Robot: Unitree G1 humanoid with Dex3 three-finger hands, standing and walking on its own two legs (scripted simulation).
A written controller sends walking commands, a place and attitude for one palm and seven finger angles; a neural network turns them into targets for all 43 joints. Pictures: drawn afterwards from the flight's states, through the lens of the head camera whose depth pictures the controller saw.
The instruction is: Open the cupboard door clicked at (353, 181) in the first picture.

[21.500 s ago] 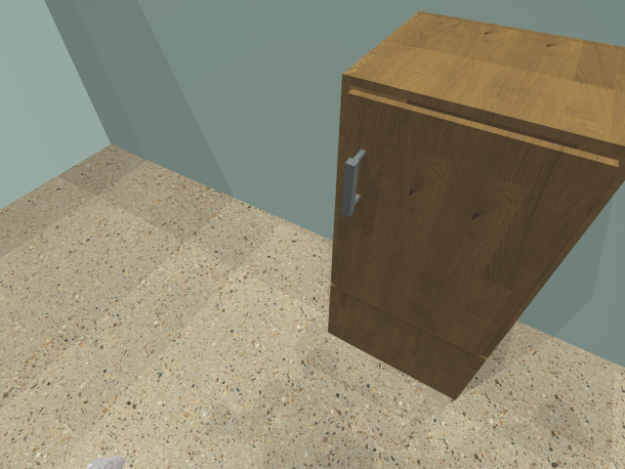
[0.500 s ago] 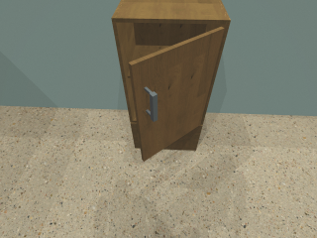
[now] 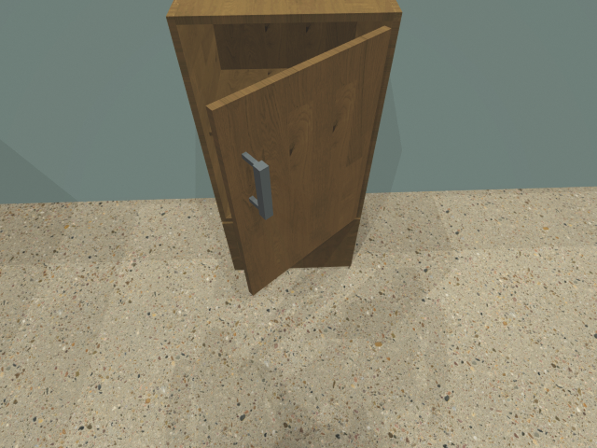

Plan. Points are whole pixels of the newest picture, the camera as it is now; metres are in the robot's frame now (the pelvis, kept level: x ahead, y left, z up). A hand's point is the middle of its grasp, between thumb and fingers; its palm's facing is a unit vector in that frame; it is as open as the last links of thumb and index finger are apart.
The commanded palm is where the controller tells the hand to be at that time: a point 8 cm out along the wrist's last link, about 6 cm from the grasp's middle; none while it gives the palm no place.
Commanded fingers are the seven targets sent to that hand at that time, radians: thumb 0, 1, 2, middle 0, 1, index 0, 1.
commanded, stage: walk to a spot facing it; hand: left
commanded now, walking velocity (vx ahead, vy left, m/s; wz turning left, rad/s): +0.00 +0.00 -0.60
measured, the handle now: (257, 186) +0.55 +0.12 -0.01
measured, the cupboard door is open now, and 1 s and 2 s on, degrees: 39 39 39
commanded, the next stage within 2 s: none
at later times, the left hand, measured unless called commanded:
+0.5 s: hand out of the picture +0.10 +0.15 -0.15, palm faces -0.22 -0.93 -0.29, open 7.4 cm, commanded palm none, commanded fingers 0.00 0.90 0.90 -0.20 -0.30 -0.20 -0.30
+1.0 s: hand (257, 392) +0.23 +0.09 -0.17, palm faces -0.55 -0.78 -0.30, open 7.4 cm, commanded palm none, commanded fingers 0.00 0.90 0.90 -0.20 -0.30 -0.20 -0.30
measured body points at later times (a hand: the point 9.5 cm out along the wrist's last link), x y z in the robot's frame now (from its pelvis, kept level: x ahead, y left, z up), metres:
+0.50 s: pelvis +0.00 -0.04 +0.01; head +0.05 -0.07 +0.45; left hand +0.11 +0.20 -0.13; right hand +0.07 -0.32 -0.14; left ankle +0.02 +0.13 -0.67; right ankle -0.01 -0.10 -0.74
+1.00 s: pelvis +0.01 -0.04 -0.02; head +0.06 -0.08 +0.42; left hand +0.26 +0.13 -0.15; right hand -0.10 -0.30 -0.16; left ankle +0.07 +0.11 -0.70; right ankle -0.03 -0.16 -0.74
